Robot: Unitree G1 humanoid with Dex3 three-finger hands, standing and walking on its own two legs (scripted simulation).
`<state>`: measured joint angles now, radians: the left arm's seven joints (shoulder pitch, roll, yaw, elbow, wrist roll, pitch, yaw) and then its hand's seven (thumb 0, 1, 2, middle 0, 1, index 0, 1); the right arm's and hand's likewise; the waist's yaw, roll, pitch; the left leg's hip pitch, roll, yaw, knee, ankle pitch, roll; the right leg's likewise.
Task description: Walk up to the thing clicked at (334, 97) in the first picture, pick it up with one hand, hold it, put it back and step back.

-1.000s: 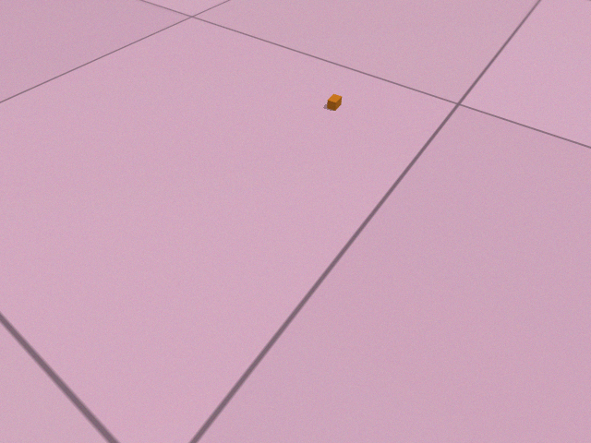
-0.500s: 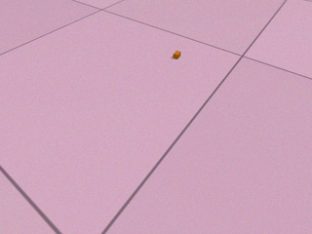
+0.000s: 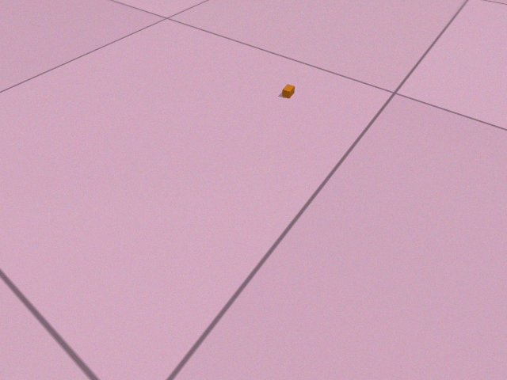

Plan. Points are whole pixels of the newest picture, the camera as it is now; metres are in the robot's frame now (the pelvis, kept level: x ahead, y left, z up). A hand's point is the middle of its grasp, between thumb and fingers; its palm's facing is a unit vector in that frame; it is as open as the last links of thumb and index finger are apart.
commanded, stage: stand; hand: left
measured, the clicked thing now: (288, 91) +2.04 -0.19 -0.76
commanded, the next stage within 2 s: walk up in 0.12 s
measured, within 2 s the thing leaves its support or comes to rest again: neither
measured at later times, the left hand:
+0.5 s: hand out of the picture +0.09 +0.32 -0.15, palm faces +0.32 -0.88 -0.35, open 7.4 cm
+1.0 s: hand (124, 309) +0.28 +0.29 -0.16, palm faces +0.45 -0.83 -0.34, open 7.4 cm
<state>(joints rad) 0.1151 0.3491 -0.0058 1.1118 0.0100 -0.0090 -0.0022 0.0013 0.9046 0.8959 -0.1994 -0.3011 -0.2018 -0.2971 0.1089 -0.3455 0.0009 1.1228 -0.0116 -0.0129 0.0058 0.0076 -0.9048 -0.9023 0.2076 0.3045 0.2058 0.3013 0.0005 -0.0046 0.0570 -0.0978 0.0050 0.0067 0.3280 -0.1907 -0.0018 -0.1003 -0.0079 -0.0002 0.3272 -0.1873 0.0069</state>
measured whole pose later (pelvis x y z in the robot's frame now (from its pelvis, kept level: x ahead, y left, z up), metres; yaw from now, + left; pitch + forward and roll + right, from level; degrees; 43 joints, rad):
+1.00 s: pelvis +0.36 -0.02 -0.03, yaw +29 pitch -1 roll +3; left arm 0.20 0.53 0.13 0.90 0.06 0.07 -0.18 0.00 0.91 0.90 -0.20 -0.30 -0.20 -0.30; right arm 0.38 -0.45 -0.05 0.95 -0.03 -0.11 -0.01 0.01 -0.89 -0.90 0.22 0.31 0.22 0.30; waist 0.03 -0.12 -0.01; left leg -0.16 0.07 -0.08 0.53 -0.37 0.00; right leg -0.51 -0.17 0.05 0.75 -0.30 0.02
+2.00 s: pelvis +0.89 -0.12 -0.03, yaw +49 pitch +0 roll +0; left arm 0.24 0.42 0.09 0.76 0.04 0.04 -0.11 0.00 0.91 0.90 -0.20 -0.30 -0.20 -0.30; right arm 0.34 -0.52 -0.06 1.00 0.00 -0.06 -0.10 0.01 -0.90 -0.90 0.21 0.30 0.21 0.30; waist 0.03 0.02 0.03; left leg -0.56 0.05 -0.03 1.18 -0.44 0.06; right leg -0.37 -0.05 -0.09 0.69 -0.32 -0.01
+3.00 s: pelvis +1.34 -0.24 -0.04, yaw +58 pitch -1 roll +0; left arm 0.29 0.46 0.09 0.73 0.05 0.09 -0.07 0.00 0.90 0.90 -0.20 -0.30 -0.20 -0.30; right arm 0.36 -0.38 0.00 0.92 -0.01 -0.11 -0.08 0.00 -0.90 -0.90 0.21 0.31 0.21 0.30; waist 0.05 -0.09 0.07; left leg -0.42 -0.03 0.12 0.68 -0.26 0.09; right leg -0.34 0.06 -0.11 0.77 -0.41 -0.09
